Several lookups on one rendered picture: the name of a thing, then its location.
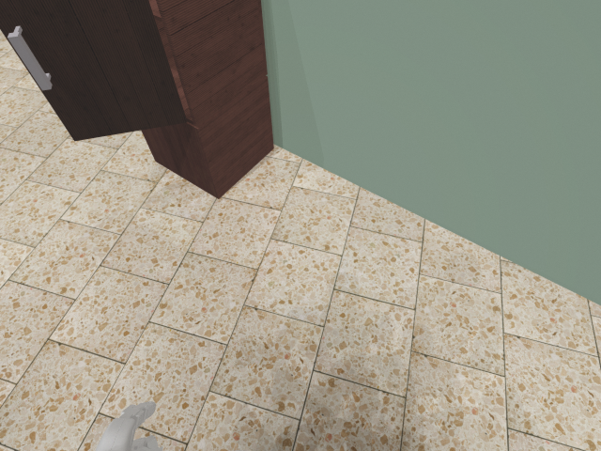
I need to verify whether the left robot hand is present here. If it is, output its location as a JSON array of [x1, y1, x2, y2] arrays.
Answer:
[[96, 401, 163, 451]]

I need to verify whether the handle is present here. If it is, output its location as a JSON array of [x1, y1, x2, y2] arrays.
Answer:
[[8, 26, 52, 90]]

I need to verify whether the cupboard door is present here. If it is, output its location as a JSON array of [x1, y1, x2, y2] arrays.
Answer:
[[0, 0, 187, 141]]

